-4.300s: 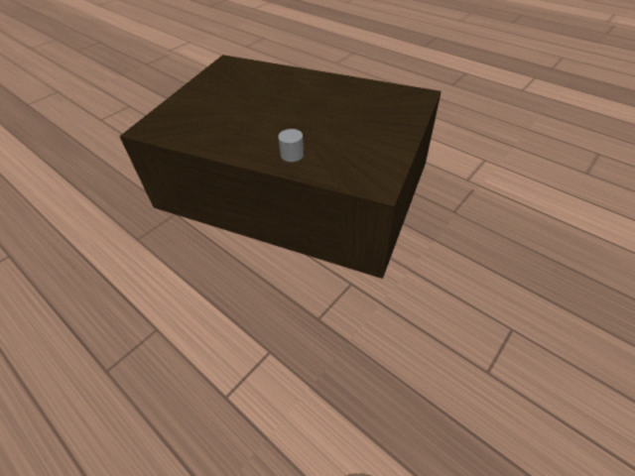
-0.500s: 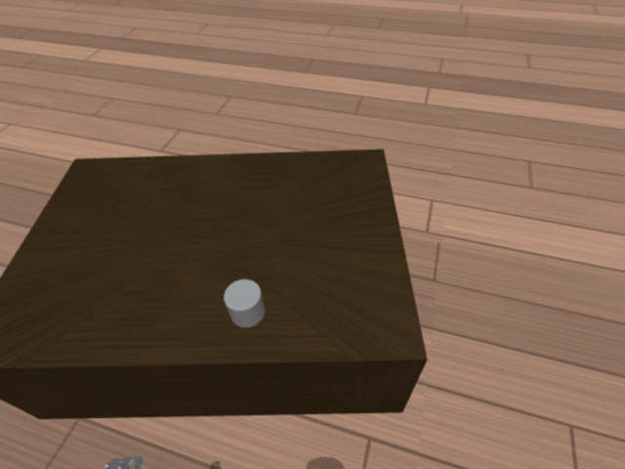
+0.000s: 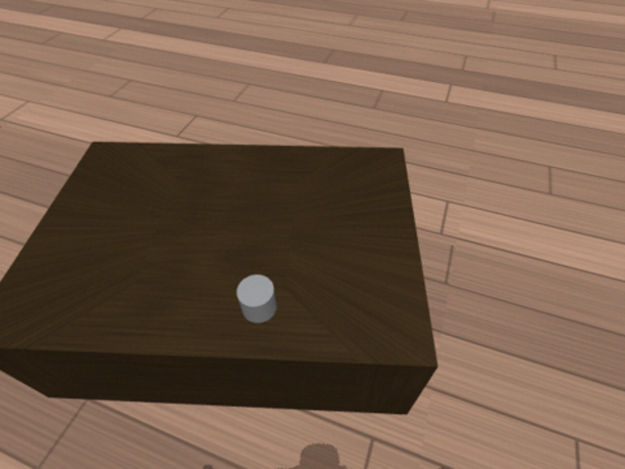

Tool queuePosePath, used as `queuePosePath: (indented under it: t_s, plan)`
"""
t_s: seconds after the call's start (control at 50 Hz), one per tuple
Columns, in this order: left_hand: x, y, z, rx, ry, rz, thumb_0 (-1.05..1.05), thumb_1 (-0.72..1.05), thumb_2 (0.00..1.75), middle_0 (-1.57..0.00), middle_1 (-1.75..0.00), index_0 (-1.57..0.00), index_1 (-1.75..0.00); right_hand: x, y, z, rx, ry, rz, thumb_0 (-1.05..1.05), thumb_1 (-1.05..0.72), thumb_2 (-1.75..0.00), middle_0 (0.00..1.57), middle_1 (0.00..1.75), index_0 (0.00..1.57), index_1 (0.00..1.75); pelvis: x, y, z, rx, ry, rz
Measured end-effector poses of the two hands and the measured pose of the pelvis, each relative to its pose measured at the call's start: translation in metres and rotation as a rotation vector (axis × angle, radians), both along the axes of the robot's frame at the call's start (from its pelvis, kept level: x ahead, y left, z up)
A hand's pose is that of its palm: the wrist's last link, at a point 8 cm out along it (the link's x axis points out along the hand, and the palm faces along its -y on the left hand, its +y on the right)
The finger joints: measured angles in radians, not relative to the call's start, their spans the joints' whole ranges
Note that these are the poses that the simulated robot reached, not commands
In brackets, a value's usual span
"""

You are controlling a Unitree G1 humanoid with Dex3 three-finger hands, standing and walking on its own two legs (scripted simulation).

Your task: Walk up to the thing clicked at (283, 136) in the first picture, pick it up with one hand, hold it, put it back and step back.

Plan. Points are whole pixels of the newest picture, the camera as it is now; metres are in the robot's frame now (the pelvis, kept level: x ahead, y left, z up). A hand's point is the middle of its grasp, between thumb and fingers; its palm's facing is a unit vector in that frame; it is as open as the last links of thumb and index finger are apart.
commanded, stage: walk up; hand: left
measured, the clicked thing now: (257, 298) +0.53 +0.18 -0.34
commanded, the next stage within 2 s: stand in 0.28 s
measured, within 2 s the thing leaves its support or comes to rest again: neither
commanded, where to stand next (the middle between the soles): +0.07 -0.02 m, yaw +0 degrees
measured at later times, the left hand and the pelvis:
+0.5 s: hand out of the picture +0.08 +0.26 -0.15, palm faces -0.01 -0.94 -0.33, open 7.4 cm; pelvis +0.00 +0.01 +0.01, yaw +0 degrees
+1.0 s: hand out of the picture +0.09 +0.26 -0.15, palm faces -0.04 -0.94 -0.34, open 7.4 cm; pelvis +0.01 +0.01 +0.01, yaw -1 degrees
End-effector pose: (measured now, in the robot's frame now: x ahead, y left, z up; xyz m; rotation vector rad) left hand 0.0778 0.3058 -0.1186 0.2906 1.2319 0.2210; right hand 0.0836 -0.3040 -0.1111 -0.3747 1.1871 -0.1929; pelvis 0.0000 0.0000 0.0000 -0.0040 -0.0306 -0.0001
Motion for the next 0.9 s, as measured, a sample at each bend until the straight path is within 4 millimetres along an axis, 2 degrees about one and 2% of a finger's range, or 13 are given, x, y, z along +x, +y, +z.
queuePosePath:
  t_s: [0.18, 0.42, 0.62, 0.78, 0.9]
  plan:
    - [-0.005, 0.003, -0.001, 0.0, -0.001, 0.023, 0.0, 0.9, 0.9, -0.21, -0.3, -0.2, -0.3, 0.017, 0.007, 0.001, 0.007, -0.017, 0.021, 0.01, -0.91, -0.89, 0.21, 0.3, 0.2, 0.3, 0.002, 0.001, 0.0, -0.003, -0.005, 0.012]
    - [-0.004, -0.001, 0.002, -0.007, 0.007, -0.001, 0.0, 0.9, 0.9, -0.21, -0.3, -0.2, -0.3, 0.018, 0.015, 0.003, 0.031, -0.012, 0.009, 0.01, -0.91, -0.89, 0.21, 0.3, 0.2, 0.3, 0.004, 0.005, 0.005, -0.004, -0.006, 0.001]
    - [-0.001, 0.002, 0.009, 0.005, 0.006, -0.026, 0.0, 0.9, 0.9, -0.21, -0.3, -0.2, -0.3, 0.006, 0.022, 0.001, 0.062, 0.004, -0.021, 0.01, -0.91, -0.89, 0.21, 0.3, 0.2, 0.3, 0.004, 0.009, 0.009, -0.001, -0.009, -0.01]
    - [0.0, 0.005, 0.01, 0.017, 0.018, -0.034, 0.0, 0.9, 0.9, -0.21, -0.3, -0.2, -0.3, -0.007, 0.02, 0.0, 0.058, 0.04, -0.044, 0.01, -0.91, -0.89, 0.21, 0.3, 0.2, 0.3, 0.006, 0.01, 0.01, 0.002, -0.004, -0.015]
    - [0.001, 0.005, 0.009, 0.015, 0.022, -0.04, 0.0, 0.9, 0.9, -0.21, -0.3, -0.2, -0.3, -0.01, 0.018, 0.001, 0.052, 0.045, -0.054, 0.01, -0.91, -0.89, 0.21, 0.3, 0.2, 0.3, 0.007, 0.01, 0.011, 0.001, -0.004, -0.019]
